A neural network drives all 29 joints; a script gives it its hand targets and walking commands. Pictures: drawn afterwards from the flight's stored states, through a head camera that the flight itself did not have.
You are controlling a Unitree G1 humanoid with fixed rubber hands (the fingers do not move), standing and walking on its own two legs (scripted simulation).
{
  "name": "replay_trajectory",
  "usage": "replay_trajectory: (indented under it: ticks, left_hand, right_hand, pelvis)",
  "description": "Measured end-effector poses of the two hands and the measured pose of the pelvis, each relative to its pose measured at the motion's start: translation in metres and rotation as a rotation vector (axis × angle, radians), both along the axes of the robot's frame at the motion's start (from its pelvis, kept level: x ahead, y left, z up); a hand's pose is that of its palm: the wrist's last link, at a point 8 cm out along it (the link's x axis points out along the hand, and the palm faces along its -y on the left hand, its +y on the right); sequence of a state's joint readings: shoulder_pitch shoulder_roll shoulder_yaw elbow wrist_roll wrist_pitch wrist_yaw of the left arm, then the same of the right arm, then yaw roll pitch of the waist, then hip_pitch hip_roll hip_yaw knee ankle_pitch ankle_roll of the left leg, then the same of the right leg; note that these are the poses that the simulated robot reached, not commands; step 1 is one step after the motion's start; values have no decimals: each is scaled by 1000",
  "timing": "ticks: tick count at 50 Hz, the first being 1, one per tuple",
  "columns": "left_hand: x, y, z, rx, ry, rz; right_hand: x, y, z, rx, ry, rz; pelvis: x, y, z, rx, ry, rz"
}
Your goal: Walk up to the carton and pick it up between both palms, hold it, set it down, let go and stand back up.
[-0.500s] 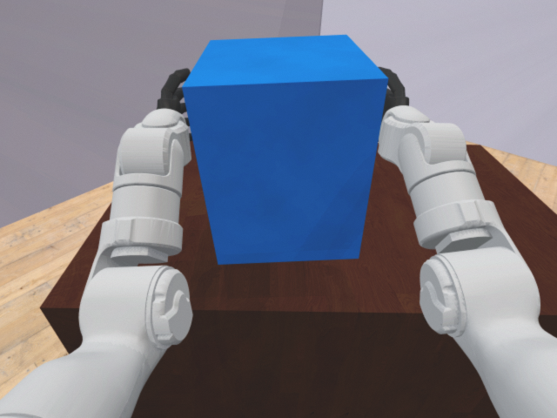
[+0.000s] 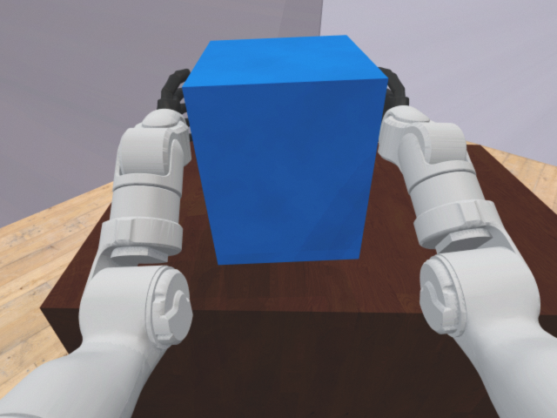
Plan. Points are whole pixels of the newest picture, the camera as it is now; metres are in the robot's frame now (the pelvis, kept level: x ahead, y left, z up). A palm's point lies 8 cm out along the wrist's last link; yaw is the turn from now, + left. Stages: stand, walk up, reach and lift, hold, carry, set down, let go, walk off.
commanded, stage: hold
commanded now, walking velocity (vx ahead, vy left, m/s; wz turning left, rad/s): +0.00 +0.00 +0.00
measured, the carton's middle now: (283, 148) +0.41 +0.00 +0.26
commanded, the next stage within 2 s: none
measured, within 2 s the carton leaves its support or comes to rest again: neither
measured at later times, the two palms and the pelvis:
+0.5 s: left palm (172, 125) +0.39 +0.15 +0.30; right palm (392, 122) +0.39 -0.14 +0.31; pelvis +0.00 +0.00 +0.00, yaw +0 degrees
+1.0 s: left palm (172, 124) +0.39 +0.15 +0.30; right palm (392, 122) +0.39 -0.14 +0.31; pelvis +0.00 +0.00 +0.00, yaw +0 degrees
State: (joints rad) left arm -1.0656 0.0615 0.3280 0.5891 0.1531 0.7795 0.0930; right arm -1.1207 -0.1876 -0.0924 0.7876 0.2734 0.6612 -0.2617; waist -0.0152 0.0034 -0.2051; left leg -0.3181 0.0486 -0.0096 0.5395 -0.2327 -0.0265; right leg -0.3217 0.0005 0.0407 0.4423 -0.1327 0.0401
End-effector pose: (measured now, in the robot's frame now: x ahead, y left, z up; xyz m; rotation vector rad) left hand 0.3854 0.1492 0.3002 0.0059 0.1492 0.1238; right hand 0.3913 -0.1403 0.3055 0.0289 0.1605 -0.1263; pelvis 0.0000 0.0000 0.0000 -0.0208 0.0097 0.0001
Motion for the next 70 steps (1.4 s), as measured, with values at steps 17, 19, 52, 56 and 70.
replay_trajectory:
  ticks: [17,19,52,56,70]
  left_hand:
    - [0,0,0,0,0,0]
    - [0,0,0,0,0,0]
    - [0,-1,1,-1,-2,-1]
    - [0,-1,1,-1,-2,-1]
    - [0,-1,1,-1,-2,-1]
  right_hand:
    - [0,0,0,0,0,0]
    - [-1,0,0,0,0,0]
    - [-1,-1,1,0,-2,-1]
    - [-1,-1,1,1,-2,-1]
    - [-1,-1,1,1,-2,0]
  pelvis:
    - [0,0,0,0,0,0]
    - [0,0,0,0,0,0]
    - [0,0,0,0,-1,-1]
    - [0,0,0,0,-1,-1]
    - [0,0,0,0,-1,-1]
